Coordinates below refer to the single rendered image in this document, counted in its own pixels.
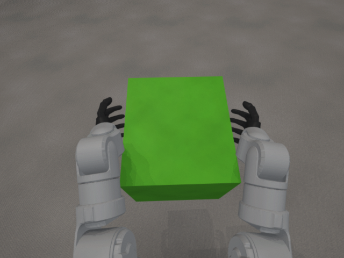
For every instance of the right robot upper arm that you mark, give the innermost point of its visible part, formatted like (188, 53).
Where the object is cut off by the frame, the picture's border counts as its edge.
(257, 245)

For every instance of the robot left forearm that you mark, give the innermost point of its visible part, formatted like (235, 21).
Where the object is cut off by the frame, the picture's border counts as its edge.
(97, 168)

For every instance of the left robot hand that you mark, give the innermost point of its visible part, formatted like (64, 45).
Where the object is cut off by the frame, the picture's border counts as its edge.
(103, 113)

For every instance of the robot right forearm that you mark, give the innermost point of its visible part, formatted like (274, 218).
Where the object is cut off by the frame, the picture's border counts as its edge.
(266, 180)

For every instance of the right robot hand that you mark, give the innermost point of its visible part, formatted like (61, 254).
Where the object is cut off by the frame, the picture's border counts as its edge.
(252, 119)

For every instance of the left robot upper arm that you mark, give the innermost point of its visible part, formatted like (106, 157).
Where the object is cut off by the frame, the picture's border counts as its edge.
(114, 242)

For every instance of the carton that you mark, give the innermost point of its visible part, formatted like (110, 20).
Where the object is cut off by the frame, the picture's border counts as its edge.
(178, 140)

